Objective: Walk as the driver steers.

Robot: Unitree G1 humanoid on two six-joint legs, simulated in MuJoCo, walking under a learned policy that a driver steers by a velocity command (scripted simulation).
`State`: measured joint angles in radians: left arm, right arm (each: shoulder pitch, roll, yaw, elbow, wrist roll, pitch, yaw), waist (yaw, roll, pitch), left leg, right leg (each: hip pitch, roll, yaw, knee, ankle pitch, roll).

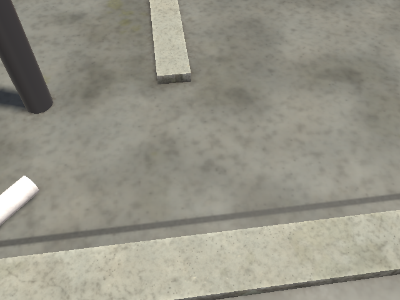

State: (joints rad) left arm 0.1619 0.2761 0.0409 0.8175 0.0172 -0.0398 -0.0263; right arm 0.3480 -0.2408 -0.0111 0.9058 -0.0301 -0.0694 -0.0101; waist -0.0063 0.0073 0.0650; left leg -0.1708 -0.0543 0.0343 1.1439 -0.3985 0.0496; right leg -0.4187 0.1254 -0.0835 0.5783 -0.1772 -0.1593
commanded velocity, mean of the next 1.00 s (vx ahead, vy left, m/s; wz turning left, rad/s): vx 0.50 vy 0.00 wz -0.50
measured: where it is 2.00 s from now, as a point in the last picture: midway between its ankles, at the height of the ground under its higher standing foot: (312, 171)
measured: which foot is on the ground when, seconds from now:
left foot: up 0.00-0.34, down 0.36-0.78, up 0.80-1.00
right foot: down 0.00-0.46, up 0.48-0.74, down 0.76-1.00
